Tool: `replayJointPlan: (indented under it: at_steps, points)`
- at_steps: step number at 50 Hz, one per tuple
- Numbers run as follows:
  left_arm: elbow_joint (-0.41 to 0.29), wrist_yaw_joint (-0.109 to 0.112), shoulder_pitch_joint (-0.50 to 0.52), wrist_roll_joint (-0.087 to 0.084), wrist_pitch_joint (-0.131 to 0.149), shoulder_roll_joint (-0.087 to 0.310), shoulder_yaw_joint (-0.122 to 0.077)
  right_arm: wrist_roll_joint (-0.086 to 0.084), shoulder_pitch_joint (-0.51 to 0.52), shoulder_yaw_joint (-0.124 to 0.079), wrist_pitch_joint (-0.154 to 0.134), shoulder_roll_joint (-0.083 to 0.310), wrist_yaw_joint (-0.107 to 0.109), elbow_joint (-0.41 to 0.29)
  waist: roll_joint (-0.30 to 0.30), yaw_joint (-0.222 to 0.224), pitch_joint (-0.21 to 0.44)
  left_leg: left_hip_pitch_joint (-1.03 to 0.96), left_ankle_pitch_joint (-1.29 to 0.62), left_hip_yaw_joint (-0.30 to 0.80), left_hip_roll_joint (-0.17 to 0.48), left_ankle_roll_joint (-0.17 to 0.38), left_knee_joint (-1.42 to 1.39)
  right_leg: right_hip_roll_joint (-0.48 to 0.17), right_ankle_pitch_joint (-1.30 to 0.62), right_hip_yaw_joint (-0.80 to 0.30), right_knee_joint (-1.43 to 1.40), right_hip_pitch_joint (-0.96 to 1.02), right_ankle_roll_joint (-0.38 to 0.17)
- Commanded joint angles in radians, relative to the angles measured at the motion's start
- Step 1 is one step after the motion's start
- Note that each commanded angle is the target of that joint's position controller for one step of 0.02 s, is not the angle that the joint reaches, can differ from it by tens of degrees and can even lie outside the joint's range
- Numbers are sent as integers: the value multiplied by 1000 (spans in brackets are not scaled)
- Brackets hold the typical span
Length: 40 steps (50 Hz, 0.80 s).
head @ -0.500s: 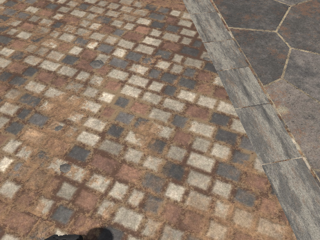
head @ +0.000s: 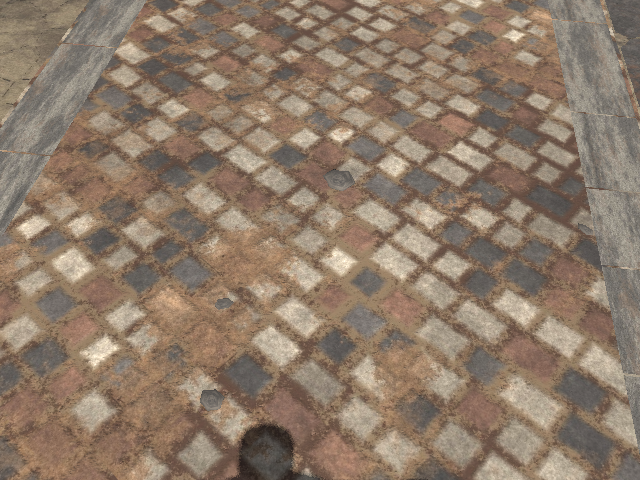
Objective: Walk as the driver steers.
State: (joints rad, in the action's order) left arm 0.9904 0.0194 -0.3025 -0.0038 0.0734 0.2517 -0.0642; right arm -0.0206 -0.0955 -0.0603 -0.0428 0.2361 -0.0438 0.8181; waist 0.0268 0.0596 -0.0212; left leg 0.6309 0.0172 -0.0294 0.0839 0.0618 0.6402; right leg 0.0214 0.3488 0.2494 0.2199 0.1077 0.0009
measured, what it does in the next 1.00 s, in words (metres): walks ahead, turning left: left foot, then right foot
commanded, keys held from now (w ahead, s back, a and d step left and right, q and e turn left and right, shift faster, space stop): w+q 0.76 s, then e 0.24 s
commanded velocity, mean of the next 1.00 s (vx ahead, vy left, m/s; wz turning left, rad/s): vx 0.45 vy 0.00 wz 0.47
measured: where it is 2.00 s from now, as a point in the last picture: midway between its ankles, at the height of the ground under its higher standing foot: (278, 423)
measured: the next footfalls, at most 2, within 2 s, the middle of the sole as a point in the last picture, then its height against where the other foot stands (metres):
left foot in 0.08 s outside the picture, level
right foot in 0.56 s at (366, 457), level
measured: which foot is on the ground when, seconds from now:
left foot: up 0.00-0.06, down 0.08-0.56, up 0.58-0.98, down 1.00-1.00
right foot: down 0.00-0.08, up 0.10-0.54, down 0.56-1.00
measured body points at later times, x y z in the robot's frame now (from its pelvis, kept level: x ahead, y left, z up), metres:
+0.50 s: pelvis +0.29 +0.03 +0.01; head +0.32 +0.05 +0.45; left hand +0.45 +0.32 -0.08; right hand +0.41 -0.24 -0.10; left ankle +0.17 +0.10 -0.73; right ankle +0.49 -0.07 -0.71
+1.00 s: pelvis +0.52 +0.11 +0.00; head +0.55 +0.13 +0.45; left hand +0.38 +0.36 -0.13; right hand +0.84 +0.02 -0.07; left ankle +0.58 +0.28 -0.73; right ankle +0.49 -0.05 -0.73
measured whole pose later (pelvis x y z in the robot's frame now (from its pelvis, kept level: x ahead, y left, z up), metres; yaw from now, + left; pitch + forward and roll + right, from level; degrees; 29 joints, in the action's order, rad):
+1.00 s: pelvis +0.52 +0.11 +0.00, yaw +27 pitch +2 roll -2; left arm 0.92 -0.01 -0.35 -0.03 0.06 0.28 -0.06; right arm 0.01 -0.05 -0.05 -0.06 0.26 -0.02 0.62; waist 0.04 0.10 -0.04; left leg 0.48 -0.04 0.03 0.04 0.03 0.49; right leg -0.01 0.36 0.08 0.39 -0.06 0.02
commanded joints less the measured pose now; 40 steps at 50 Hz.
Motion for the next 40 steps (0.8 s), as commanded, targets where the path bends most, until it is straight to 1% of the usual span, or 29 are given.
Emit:
replayJointPlan:
  at_steps: [1, 2, 3, 4, 5, 6, 7, 8, 9, 10, 12, 14, 17, 19, 21, 24, 25, 26, 27, 28, 29, 30, 31, 32, 33, 34, 36, 38, 40]
  points:
    - [-50, 14, 10, -10, -19, 205, -46, -3, 50, -25, -9, 92, -20, -109, -108, -50, -14, -39, 139, -80, -67, 48, -8, -319, -995, -39, 141, 37, -117]
    - [-59, 18, 24, -10, -27, 216, -49, -6, -43, -44, -7, 126, -20, -95, -121, -106, 42, -164, 174, -101, -108, 73, -11, -309, -1113, -27, 282, 20, -104]
    - [-69, 20, 45, -13, -32, 215, -47, -8, -199, -75, -6, 181, -11, -59, -101, -191, 123, -395, 113, -94, -148, 111, -84, -271, -1074, -8, 492, -67, -72]
    - [-93, 18, 30, 4, -21, 184, -34, -6, -342, -110, 4, 276, 14, -31, 32, -236, 220, -697, 121, 148, -8, 175, -117, -220, -725, -4, 810, -321, -27]
    - [-146, -3, -43, 18, 16, 36, 11, -10, -284, -116, -3, 350, 18, -60, 260, -114, 311, -1013, 235, 757, 242, 390, -260, 28, 181, -131, 1184, -770, 37]
    - [-166, -24, 60, -20, 67, 127, -5, 6, -326, -88, -10, 265, 15, -66, 135, -184, 378, -1048, 267, 837, 258, 376, -357, 0, 204, -348, 1242, -884, 4]
    - [-193, -32, 140, -52, 88, 152, -11, 14, -293, -73, -21, 207, 18, -66, 90, -183, 252, -959, 199, 671, 222, 323, -348, -51, 132, -347, 1205, -937, -27]
    - [-189, -27, 145, -39, 93, 138, -9, 10, -222, -64, -30, 176, 15, -76, -21, -127, 155, -792, 88, 539, 173, 283, -349, -99, 56, -344, 1091, -895, -33]
    - [-177, -19, 147, -12, 84, 151, -20, 8, -157, -53, -34, 140, 17, -93, -39, -92, 114, -666, -3, 446, 135, 253, -359, -131, 22, -338, 993, -822, -26]
    - [-175, -19, 127, -3, 69, 154, -26, 16, -124, -46, -34, 131, 22, -110, -23, -61, 90, -572, -56, 409, 113, 249, -382, -145, -1, -340, 953, -754, -15]
    - [-185, -17, 115, 10, 44, 133, -27, 12, -124, -50, -36, 156, 30, -116, -21, -37, 69, -477, -117, 371, 95, 253, -413, -144, -28, -323, 860, -710, 19]
    - [-210, -12, 171, 19, 31, 111, -20, 9, -151, -60, -36, 191, 44, -115, -13, -46, 43, -422, -142, 322, 73, 247, -430, -129, -118, -304, 733, -719, 52]
    - [-245, -15, 286, 17, 32, 86, -9, 3, -187, -64, -28, 201, 58, -111, 24, -88, 20, -375, -57, 263, 10, 193, -419, -83, -332, -294, 488, -675, 65]
    - [-268, -22, 346, 8, 37, 80, -4, 2, -216, -65, -23, 202, 59, -103, 47, -117, 16, -360, 10, 267, 0, 164, -408, -50, -433, -285, 375, -624, 61]
    - [-290, -28, 382, -2, 42, 96, -6, -2, -247, -64, -19, 199, 58, -91, 61, -131, 15, -390, 51, 310, 17, 153, -378, -37, -447, -301, 324, -605, 53]
    - [-303, -39, 379, -5, 58, 138, -18, -3, -261, -62, -11, 187, 64, -88, 82, -118, 24, -483, 80, 401, 53, 139, -288, -30, -355, -328, 263, -586, 26]
    - [-300, -42, 356, -7, 64, 149, -23, -1, -255, -63, -7, 189, 67, -92, 99, -102, 29, -499, 65, 427, 60, 133, -256, -28, -307, -325, 254, -555, 13]
    - [-285, -41, 297, -6, 71, 158, -30, 0, -241, -60, -4, 181, 68, -99, 112, -67, 44, -499, 39, 436, 47, 120, -211, -22, -293, -310, 222, -480, -7]
    - [-262, -36, 197, 4, 76, 187, -45, 4, -230, -49, -4, 151, 67, -110, 104, -18, 106, -467, -7, 409, -2, 90, -102, -45, -296, -316, 209, -321, -38]
    - [-247, -29, 42, 19, 79, 241, -60, 17, -226, -27, -8, 97, 63, -133, 10, 48, 239, -343, 101, 326, -65, 50, 167, -207, -248, -466, 231, -66, -102]
    - [-211, -30, -58, 27, 63, 319, -80, -13, -374, -10, -18, 41, 61, -161, -341, -15, 363, 17, 559, 198, -199, -20, 490, -435, -46, -934, 142, 258, -271]
    - [-223, -36, -39, 1, 57, 226, -60, -25, -374, -25, -18, 149, 65, -138, -270, 3, 310, 153, 572, 222, -116, -31, 634, -451, 179, -1037, 91, 239, -263]
    - [-241, -32, 6, -2, 50, 160, -42, -18, -268, -41, -12, 207, 65, -147, -170, 31, 181, 188, 479, 207, -79, -37, 671, -405, 171, -875, 77, 119, -214]
    - [-248, -30, 59, 7, 41, 143, -33, -6, -214, -42, -6, 202, 67, -159, -103, 15, 109, 156, 404, 173, -43, -42, 656, -362, 49, -740, 63, -7, -184]
    - [-242, -29, 92, 12, 36, 123, -26, 4, -179, -44, -6, 189, 64, -173, -99, -3, 52, 133, 355, 170, -16, -44, 610, -326, -58, -649, 40, -106, -177]
    - [-238, -26, 105, 19, 36, 110, -20, -1, -183, -45, -2, 169, 57, -178, -120, -27, 34, 87, 326, 166, 12, -41, 579, -295, -122, -570, 15, -171, -165]
    - [-224, -26, 104, 12, 42, 114, -24, -12, -190, -38, 10, 127, 50, -188, -140, -40, 23, 62, 305, 140, 32, -44, 532, -279, -191, -474, -31, -217, -175]
    - [-211, -25, 95, 8, 49, 142, -34, -7, -158, -33, 17, 110, 49, -213, -118, -41, 10, 92, 261, 134, 44, -55, 469, -292, -269, -409, -61, -220, -195]
    - [-194, -26, 82, 10, 47, 159, -36, 8, -125, -22, 13, 87, 51, -229, -89, -45, 2, 63, 207, 127, 24, -66, 346, -282, -520, -344, -48, -237, -212]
